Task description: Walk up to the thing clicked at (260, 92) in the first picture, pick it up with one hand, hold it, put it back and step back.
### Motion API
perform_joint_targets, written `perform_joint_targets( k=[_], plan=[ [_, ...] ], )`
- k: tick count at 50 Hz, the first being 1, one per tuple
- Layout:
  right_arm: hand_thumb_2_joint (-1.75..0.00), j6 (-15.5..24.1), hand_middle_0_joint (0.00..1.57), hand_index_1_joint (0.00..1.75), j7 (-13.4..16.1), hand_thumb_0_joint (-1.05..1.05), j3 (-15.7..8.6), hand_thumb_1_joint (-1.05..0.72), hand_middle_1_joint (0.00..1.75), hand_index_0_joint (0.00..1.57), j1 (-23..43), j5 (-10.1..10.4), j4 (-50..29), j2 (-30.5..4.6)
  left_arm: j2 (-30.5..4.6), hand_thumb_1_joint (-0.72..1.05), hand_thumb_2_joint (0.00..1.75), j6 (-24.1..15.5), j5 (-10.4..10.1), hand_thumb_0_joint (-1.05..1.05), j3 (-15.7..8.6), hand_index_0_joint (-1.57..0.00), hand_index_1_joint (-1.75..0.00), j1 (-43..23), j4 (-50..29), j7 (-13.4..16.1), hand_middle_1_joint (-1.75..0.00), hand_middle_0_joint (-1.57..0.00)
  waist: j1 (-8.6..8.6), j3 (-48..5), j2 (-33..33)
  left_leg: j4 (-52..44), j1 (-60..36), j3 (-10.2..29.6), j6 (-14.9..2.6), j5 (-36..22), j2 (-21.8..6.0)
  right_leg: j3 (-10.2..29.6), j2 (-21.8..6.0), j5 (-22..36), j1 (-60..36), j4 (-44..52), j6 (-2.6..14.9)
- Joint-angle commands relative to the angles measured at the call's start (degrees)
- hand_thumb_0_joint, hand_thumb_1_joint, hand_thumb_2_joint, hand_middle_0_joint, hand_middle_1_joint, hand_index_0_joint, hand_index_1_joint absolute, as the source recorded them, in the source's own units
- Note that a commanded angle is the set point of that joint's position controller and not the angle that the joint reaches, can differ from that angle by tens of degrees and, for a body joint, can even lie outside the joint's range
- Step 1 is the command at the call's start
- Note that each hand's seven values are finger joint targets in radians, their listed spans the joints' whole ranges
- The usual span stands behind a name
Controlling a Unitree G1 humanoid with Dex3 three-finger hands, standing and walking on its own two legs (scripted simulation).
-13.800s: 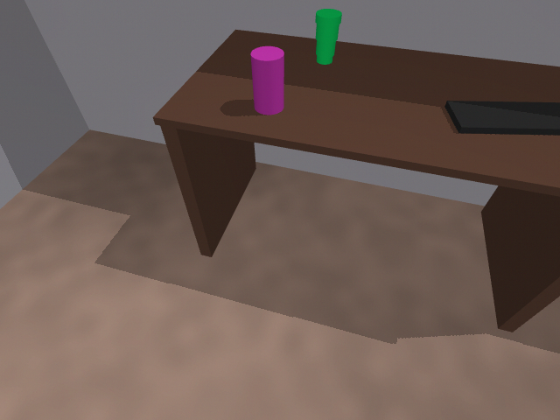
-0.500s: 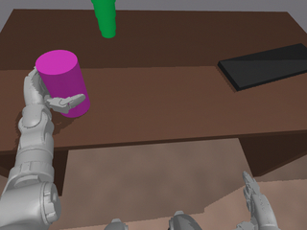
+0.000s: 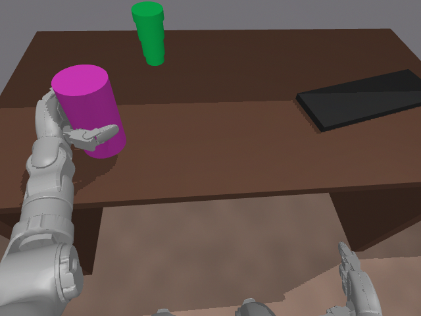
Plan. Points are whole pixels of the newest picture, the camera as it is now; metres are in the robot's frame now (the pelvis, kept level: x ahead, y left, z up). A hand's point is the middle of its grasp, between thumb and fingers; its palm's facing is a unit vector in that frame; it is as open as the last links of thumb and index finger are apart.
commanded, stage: settle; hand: left
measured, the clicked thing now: (94, 114) +0.47 +0.20 +0.11
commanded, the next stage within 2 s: lift in 0.12 s
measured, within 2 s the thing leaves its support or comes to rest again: neither
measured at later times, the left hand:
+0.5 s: hand (84, 104) +0.46 +0.20 +0.15, palm faces +0.16 -0.99 +0.00, open 11.5 cm
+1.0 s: hand (66, 95) +0.39 +0.19 +0.22, palm faces +0.16 -0.99 -0.02, open 11.6 cm
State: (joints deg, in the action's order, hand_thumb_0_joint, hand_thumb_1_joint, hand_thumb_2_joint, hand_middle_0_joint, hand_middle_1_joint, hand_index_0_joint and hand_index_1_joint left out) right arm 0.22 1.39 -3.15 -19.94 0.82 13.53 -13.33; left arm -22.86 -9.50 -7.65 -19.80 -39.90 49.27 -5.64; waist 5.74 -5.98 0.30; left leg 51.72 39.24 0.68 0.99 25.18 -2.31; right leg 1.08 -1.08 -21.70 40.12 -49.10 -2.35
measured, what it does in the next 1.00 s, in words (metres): stands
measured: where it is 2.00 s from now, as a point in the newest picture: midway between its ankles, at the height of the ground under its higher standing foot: outside the picture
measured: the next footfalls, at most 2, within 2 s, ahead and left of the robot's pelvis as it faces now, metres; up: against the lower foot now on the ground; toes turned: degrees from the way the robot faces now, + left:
none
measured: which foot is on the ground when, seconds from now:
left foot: down 0.00-1.00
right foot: down 0.00-1.00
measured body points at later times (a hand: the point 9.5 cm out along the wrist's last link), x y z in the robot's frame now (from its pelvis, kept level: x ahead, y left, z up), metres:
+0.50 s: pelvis +0.01 +0.00 +0.01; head +0.05 +0.01 +0.46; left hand +0.44 +0.26 +0.15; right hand +0.16 -0.27 -0.03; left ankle +0.00 +0.13 -0.69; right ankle +0.02 -0.15 -0.69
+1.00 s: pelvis +0.01 +0.00 +0.03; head +0.00 -0.02 +0.48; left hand +0.38 +0.24 +0.23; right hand +0.18 -0.25 -0.03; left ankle +0.00 +0.13 -0.69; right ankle +0.02 -0.15 -0.69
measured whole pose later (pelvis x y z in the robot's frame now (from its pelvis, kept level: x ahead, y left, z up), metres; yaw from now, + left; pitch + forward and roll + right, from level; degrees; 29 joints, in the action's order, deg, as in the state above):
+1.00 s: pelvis +0.01 +0.00 +0.03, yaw +1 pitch +3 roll +0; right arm 7.0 3.1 -4.2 -20.4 2.7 21.5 -12.6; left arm -16.4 15.9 -9.9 -15.2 -27.5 15.4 -2.4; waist 0.6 -5.9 2.9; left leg 40.3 21.7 0.8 1.1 21.6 -1.5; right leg 0.4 -2.0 -19.3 22.8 -39.0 -2.2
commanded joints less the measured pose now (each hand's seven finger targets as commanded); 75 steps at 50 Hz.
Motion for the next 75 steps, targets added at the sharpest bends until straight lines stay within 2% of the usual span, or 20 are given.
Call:
perform_joint_targets(
  k=[1,6,8,10,12,16,26,30,34,36,42,47,50,58,61,68,69,72,73,75],
  plan=[
    [-0.05,3.8,0.05,0.05,0.9,0.0,-3.9,0.54,0.05,0.05,2.1,0.2,-7.9,-7.4,-16.3,0.04,1.29,-4.8,-1.4,0.0,-3.1,-1.31,-1.42,-29.6,-16.1,0.2,-1.4,-1.3,-0.39,-25.1,5.3,-6.7,-13.6,-1.0,-0.52,-21.7,1.2,-2.4,1.0,19.0,-12.7,4.7,2.55],
    [-0.05,4.3,0.05,0.05,1.4,0.0,-5.0,0.54,0.05,0.05,3.2,0.4,-7.5,-8.5,-16.3,0.07,1.31,-4.3,-1.4,0.0,-3.0,-1.31,-1.43,-30.6,-15.8,0.7,-1.41,-1.3,0.19,-24.0,3.9,-7.9,-13.3,-1.3,-0.95,-16.8,1.5,-2.1,1.0,15.8,-13.2,6.6,2.29],
    [-0.05,4.7,0.05,0.05,1.3,0.0,-3.2,0.54,0.05,0.05,1.8,0.4,-5.6,-6.6,-15.5,0.07,1.31,-3.9,-1.4,0.0,-2.5,-1.32,-1.44,-30.2,-16.0,0.7,-1.42,-1.31,-0.29,-23.9,4.2,-8.0,-13.8,-1.4,-0.94,-17.8,1.5,-2.1,0.9,16.8,-13.4,6.6,2.26],
    [-0.05,4.8,0.05,0.05,1.7,0.0,-5.5,0.54,0.05,0.05,3.2,0.6,-6.0,-9.0,-16.5,0.07,1.3,-3.8,-1.5,0.0,-2.7,-1.31,-1.43,-30.7,-16.3,0.7,-1.41,-1.3,0.2,-23.4,3.9,-8.3,-14.5,-1.4,-0.98,-18.3,1.5,-2.2,1.0,17.2,-13.4,6.9,2.28],
    [-0.05,5.3,0.05,0.05,1.5,0.0,-3.4,0.55,0.05,0.05,3.8,0.8,-4.7,-6.8,-15.5,0.13,1.28,-3.4,-1.3,0.0,-2.1,-1.32,-1.41,-31.0,-16.4,0.8,-1.41,-1.29,-0.55,-22.9,5.6,-8.9,-15.3,-1.1,-0.52,-18.2,1.3,-2.5,1.1,15.8,-12.1,6.9,2.65],
    [-0.05,5.8,0.05,0.05,1.9,0.0,-5.2,0.54,0.05,0.05,2.8,0.8,-7.7,-9.0,-14.5,0.1,1.27,-2.6,-1.7,0.0,-1.5,-1.3,-1.4,-30.2,-18.0,1.2,-1.4,-1.28,-0.01,-26.5,4.8,-8.6,-18.6,-0.9,-0.25,-23.7,0.9,-2.9,1.3,19.6,-14.4,6.9,2.61],
    [-0.05,6.7,0.05,0.05,2.1,0.0,-5.1,0.55,0.05,0.05,3.9,1.6,-6.8,-8.0,-12.4,0.09,1.26,0.9,-1.9,0.0,-0.3,-1.28,-1.39,-27.1,-27.0,3.0,-1.39,-1.26,-2.72,-23.5,5.0,-11.1,-20.0,-1.3,-0.05,-23.7,1.2,-3.1,1.1,19.8,-17.4,8.9,2.5],
    [-0.05,6.9,0.05,0.05,2.4,0.0,-6.7,0.56,0.05,0.05,1.9,1.9,-4.7,-9.0,-11.5,0.07,1.24,3.8,-2.4,0.0,-0.1,-1.26,-1.37,-24.2,-31.3,3.5,-1.37,-1.24,-2.92,-21.3,5.6,-11.8,-21.6,-1.2,0.23,-25.7,1.0,-3.6,1.3,20.7,-18.1,9.5,2.54],
    [-0.05,7.4,0.05,0.05,2.4,0.0,-4.4,0.55,0.05,0.05,0.7,2.0,-4.5,-6.4,-9.4,0.03,1.25,7.4,-2.6,0.0,0.4,-1.28,-1.38,-21.6,-36.7,3.7,-1.38,-1.25,-3.21,-22.0,4.6,-11.6,-22.8,-1.7,-0.17,-29.3,1.2,-3.6,1.0,24.9,-20.9,9.7,2.07],
    [-0.05,7.7,0.05,0.05,2.7,0.0,-6.5,0.56,0.05,0.05,2.0,2.0,-4.3,-8.7,-8.9,0.04,1.25,9.7,-2.9,0.0,0.2,-1.28,-1.39,-18.6,-37.4,3.6,-1.38,-1.25,-3.08,-20.1,1.4,-12.3,-22.1,-1.9,-0.63,-26.9,1.5,-3.5,0.9,24.7,-21.9,11.0,1.64],
    [-0.05,9.0,0.05,0.05,2.2,0.0,-3.2,0.56,0.05,0.05,2.8,2.1,-3.3,-4.9,-6.4,0.09,1.29,15.9,-2.9,0.0,1.5,-1.3,-1.42,-17.0,-44.7,3.5,-1.42,-1.27,-4.11,-15.8,1.3,-14.7,-22.7,-2.3,-0.98,-22.7,2.1,-4.0,0.7,20.6,-22.6,13.4,1.56],
    [-0.05,10.2,0.05,0.05,2.3,0.0,-5.9,0.56,0.05,0.05,4.0,2.1,-1.7,-7.5,-7.3,0.12,1.31,21.1,-3.1,0.0,0.3,-1.28,-1.42,-15.7,-49.9,3.5,-1.42,-1.26,-4.33,-13.9,1.4,-16.6,-24.2,-2.3,-1.0,-20.8,2.3,-4.1,0.5,18.4,-22.6,14.8,1.6],
    [-0.05,11.2,0.05,0.05,2.2,0.0,-4.5,0.56,0.05,0.05,4.9,2.1,-1.2,-6.3,-5.6,0.12,1.3,23.6,-3.7,0.0,0.8,-1.3,-1.43,-15.7,-52.6,3.5,-1.43,-1.28,-4.59,-13.5,0.2,-17.2,-24.9,-2.1,-1.21,-20.0,2.4,-4.3,0.5,17.8,-23.5,15.6,1.5],
    [-0.05,13.2,0.05,0.05,2.2,0.0,-3.9,0.55,0.05,0.05,6.6,2.1,2.1,-5.4,-5.3,0.11,1.31,28.5,-4.4,0.0,0.5,-1.32,-1.44,-15.7,-57.5,3.9,-1.44,-1.29,-5.57,-12.8,1.4,-19.3,-25.8,-1.8,-1.26,-17.3,2.8,-4.4,0.2,14.7,-24.5,17.6,1.74],
    [-0.05,13.8,0.05,0.05,2.4,0.0,-6.3,0.55,0.05,0.05,7.0,1.9,3.0,-7.7,-5.4,0.12,1.31,30.0,-4.1,0.0,0.2,-1.32,-1.44,-14.4,-57.3,4.1,-1.44,-1.29,-4.88,-11.5,-0.4,-19.8,-25.8,-1.9,-1.38,-15.6,2.8,-4.3,0.3,13.1,-24.0,18.4,1.63],
    [-0.05,14.9,0.05,0.05,1.8,0.0,-4.3,0.55,0.05,0.05,8.0,2.0,6.1,-5.1,-3.7,0.11,1.29,32.5,-4.7,0.0,1.4,-1.31,-1.43,-14.5,-60.8,4.0,-1.43,-1.29,-5.66,-11.1,1.6,-20.7,-26.3,-1.4,-1.06,-16.9,2.7,-4.7,0.4,13.9,-24.3,18.7,1.84],
    [-0.05,15.3,0.05,0.05,2.1,0.0,-7.0,0.54,0.05,0.05,8.4,2.0,5.8,-8.1,-5.4,0.09,1.28,33.1,-4.9,0.0,-0.7,-1.32,-1.43,-14.1,-60.3,4.3,-1.43,-1.3,-5.54,-11.3,0.5,-20.8,-26.8,-1.2,-1.06,-17.0,2.5,-4.7,0.4,14.0,-24.7,18.6,1.74],
    [-0.05,15.5,0.05,0.05,1.9,0.0,-5.0,0.54,0.05,0.05,9.7,2.0,6.7,-5.9,-4.5,0.07,1.28,33.7,-5.2,0.0,-0.2,-1.31,-1.43,-14.9,-62.3,4.3,-1.42,-1.29,-6.03,-10.7,0.4,-21.0,-26.6,-1.3,-1.14,-16.5,2.7,-4.8,0.5,13.3,-24.6,19.2,1.66],
    [-0.05,15.8,0.05,0.05,2.4,0.0,-8.1,0.54,0.05,0.05,9.5,1.9,7.2,-9.3,-4.7,0.06,1.27,34.3,-5.4,0.0,-0.7,-1.31,-1.43,-13.6,-61.2,4.4,-1.42,-1.28,-5.3,-10.4,0.0,-21.4,-27.0,-1.1,-1.09,-15.8,2.4,-4.8,0.6,12.9,-24.3,19.1,1.64],
    [-0.05,16.2,0.05,0.05,2.1,0.0,-6.4,0.54,0.05,0.05,9.3,2.0,7.6,-7.3,-4.5,0.04,1.27,34.6,-5.3,0.0,-0.2,-1.3,-1.42,-14.6,-63.1,4.3,-1.42,-1.28,-5.53,-11.1,0.9,-21.3,-27.7,-1.1,-1.03,-16.1,2.5,-4.8,0.6,13.1,-24.1,19.1,1.72]
  ],
)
